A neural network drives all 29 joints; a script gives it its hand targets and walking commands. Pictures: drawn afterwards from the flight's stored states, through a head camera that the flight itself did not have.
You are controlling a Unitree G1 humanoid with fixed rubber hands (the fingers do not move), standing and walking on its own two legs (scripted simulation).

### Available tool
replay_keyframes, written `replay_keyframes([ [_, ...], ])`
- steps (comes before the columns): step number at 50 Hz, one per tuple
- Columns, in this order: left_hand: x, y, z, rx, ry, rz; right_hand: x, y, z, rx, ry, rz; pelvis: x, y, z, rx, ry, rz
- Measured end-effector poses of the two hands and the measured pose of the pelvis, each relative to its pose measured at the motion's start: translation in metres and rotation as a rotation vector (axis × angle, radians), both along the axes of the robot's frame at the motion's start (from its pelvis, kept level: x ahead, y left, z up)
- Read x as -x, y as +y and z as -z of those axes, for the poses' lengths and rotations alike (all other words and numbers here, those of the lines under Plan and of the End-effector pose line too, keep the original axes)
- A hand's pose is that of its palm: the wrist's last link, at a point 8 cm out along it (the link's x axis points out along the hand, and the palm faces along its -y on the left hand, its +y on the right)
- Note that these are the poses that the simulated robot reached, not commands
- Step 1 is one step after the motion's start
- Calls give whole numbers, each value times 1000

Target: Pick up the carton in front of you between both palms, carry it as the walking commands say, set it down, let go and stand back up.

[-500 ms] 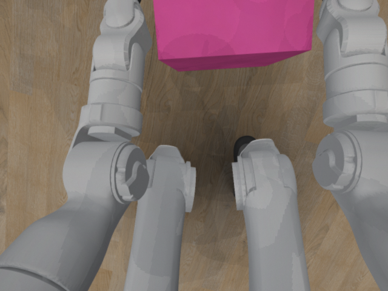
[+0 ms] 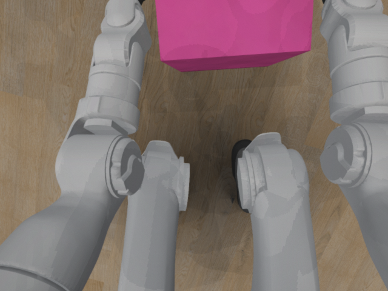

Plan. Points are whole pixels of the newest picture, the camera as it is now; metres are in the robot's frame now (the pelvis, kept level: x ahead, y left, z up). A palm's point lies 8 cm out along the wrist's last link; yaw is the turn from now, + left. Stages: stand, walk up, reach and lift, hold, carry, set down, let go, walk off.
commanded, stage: set down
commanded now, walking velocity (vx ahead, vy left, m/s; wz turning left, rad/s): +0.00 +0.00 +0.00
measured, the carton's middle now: (226, 6) +0.54 -0.08 -0.25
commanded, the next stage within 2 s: let go in 1.96 s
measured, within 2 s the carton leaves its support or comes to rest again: rests again in 0.54 s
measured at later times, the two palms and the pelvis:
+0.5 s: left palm out of the picture +0.56 +0.08 -0.17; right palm out of the picture +0.54 -0.23 -0.17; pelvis +0.00 +0.00 -0.01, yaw +0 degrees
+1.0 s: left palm out of the picture +0.57 +0.11 -0.18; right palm out of the picture +0.54 -0.27 -0.18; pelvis +0.00 +0.00 -0.02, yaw +0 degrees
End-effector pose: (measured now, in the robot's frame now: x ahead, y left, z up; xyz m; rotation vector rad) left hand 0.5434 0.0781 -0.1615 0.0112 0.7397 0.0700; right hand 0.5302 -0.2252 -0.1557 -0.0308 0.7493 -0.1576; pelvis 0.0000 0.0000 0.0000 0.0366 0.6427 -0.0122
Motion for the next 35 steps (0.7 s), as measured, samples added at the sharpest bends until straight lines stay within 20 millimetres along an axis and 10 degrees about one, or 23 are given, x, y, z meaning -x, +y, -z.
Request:
replay_keyframes([
  [35, -14, 3, 22, 19, -19, 112, -7, -8, 26, -37, -15, -35, -4, 4, 6, 10, -42, -1],
])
